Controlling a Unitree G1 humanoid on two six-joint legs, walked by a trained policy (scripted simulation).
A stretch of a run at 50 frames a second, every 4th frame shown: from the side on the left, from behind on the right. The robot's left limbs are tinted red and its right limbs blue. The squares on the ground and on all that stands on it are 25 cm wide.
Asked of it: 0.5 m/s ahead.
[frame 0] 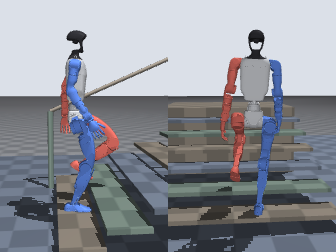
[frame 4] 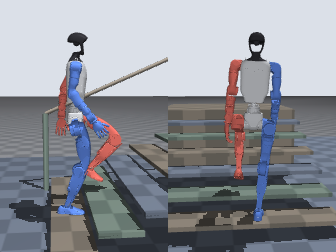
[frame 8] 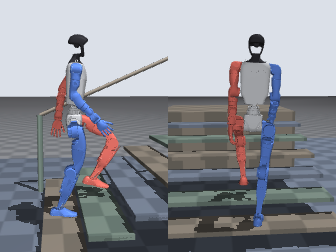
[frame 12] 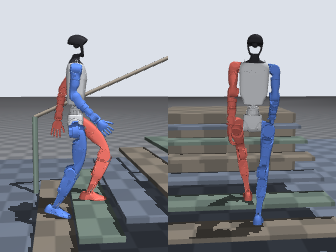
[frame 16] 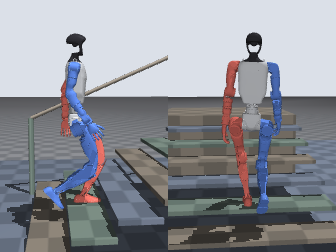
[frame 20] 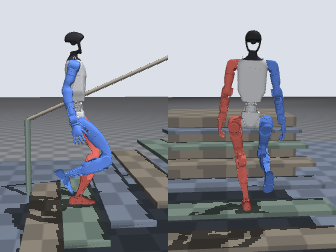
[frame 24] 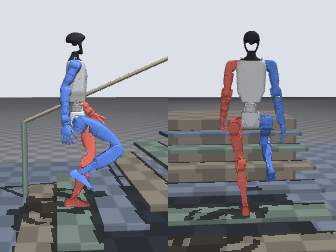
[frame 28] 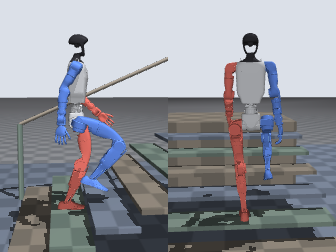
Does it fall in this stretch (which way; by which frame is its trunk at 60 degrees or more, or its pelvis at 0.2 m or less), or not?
no
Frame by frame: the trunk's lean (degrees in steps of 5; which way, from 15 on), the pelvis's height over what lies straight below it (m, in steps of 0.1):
0: 0, 0.8
4: 5, 0.8
8: 5, 0.8
12: 5, 0.7
16: 0, 0.7
20: 5, 0.7
24: 0, 0.8
28: 0, 0.8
